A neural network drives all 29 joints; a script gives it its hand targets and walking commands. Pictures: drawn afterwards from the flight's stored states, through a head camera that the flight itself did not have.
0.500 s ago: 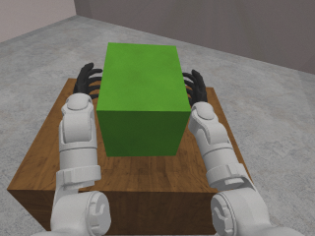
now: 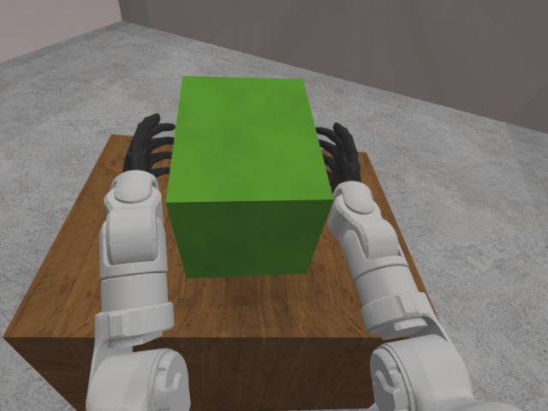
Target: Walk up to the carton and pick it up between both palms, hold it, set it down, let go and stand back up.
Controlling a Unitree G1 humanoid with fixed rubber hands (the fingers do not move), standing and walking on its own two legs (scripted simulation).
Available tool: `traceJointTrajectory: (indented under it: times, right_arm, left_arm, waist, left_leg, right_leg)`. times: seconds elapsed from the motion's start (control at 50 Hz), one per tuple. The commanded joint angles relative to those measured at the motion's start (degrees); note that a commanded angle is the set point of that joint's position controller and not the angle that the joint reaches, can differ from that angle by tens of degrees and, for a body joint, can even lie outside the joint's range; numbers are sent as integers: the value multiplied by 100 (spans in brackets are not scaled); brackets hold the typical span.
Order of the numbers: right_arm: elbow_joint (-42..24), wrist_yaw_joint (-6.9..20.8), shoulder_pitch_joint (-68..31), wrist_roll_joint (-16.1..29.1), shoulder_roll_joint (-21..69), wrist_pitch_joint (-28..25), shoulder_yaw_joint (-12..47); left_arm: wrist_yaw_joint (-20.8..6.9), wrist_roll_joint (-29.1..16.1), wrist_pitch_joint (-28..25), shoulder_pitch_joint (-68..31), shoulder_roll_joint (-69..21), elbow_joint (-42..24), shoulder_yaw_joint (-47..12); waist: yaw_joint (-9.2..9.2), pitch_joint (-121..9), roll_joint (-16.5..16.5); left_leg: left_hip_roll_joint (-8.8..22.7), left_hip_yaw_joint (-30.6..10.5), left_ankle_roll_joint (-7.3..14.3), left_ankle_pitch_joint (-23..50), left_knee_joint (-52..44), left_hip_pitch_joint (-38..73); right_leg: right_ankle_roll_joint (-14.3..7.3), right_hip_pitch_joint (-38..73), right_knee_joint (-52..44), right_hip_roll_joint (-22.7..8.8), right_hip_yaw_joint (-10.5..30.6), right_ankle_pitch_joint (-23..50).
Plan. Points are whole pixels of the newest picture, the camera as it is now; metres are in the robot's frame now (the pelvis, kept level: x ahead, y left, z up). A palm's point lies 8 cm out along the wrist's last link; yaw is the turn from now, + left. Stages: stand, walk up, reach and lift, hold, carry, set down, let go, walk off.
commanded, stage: hold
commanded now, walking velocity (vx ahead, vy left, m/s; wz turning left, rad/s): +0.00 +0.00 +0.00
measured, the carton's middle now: (246, 176) +0.41 +0.01 +0.14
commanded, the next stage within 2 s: none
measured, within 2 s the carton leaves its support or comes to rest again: neither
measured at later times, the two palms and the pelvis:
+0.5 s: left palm (146, 173) +0.36 +0.14 +0.19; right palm (348, 179) +0.36 -0.13 +0.18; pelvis +0.00 -0.01 +0.00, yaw +0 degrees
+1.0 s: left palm (144, 173) +0.36 +0.14 +0.19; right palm (346, 180) +0.36 -0.13 +0.18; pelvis +0.00 +0.00 +0.00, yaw +0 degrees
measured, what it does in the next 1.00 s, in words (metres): stands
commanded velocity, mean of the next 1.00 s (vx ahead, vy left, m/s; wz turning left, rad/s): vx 0.00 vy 0.00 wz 0.00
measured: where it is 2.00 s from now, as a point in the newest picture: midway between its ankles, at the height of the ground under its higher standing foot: outside the picture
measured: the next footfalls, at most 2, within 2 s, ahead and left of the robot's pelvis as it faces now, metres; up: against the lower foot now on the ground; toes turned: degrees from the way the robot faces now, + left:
none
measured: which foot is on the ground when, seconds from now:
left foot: down 0.00-1.00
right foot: down 0.00-1.00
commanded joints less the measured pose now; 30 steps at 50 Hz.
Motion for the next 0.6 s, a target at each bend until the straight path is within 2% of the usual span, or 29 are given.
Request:
traceJointTrajectory:
  times: [0.0, 0.08, 0.22, 0.38, 0.5, 0.58]
  right_arm:
    - [-1627, 576, -4044, 337, 2690, -250, 2074]
    - [-1557, 595, -4140, 267, 2754, -236, 2028]
    - [-1596, 533, -4305, 263, 2942, -270, 2147]
    - [-1281, 496, -4372, 146, 3024, -269, 2020]
    - [-1361, 494, -4340, 232, 3006, -344, 2056]
    - [-1293, 509, -4226, 220, 2914, -324, 1993]
  left_arm:
    - [-711, -835, -254, -3119, -2822, -293, -2874]
    - [-738, -785, -247, -3197, -2785, -151, -2717]
    - [-793, -772, -308, -3267, -2717, 10, -2553]
    - [-888, -685, -333, -3373, -2645, 378, -2290]
    - [-853, -765, -389, -3420, -2782, 146, -2530]
    - [-834, -747, -362, -3357, -2766, 136, -2548]
  waist:
    - [-103, -2291, 768]
    - [-22, -2177, 622]
    - [77, -2357, 440]
    - [95, -2123, 294]
    - [-17, -2366, 515]
    - [-52, -2233, 546]
  left_leg:
    - [-366, 326, -99, 1571, -44, 1107]
    - [-387, 381, 5, 1161, -168, 931]
    - [-470, 418, 145, 977, -161, 880]
    - [-521, 448, 266, 462, -301, 708]
    - [-504, 395, 116, 1015, -127, 953]
    - [-474, 386, 82, 968, -163, 951]
  right_leg:
    - [13, -207, -113, 571, -391, 983]
    - [35, -231, -156, 531, -366, 809]
    - [137, -119, -143, 463, -300, 1129]
    - [203, -212, -233, 367, -261, 962]
    - [168, -162, -160, 445, -321, 1246]
    - [132, -225, -172, 462, -348, 1021]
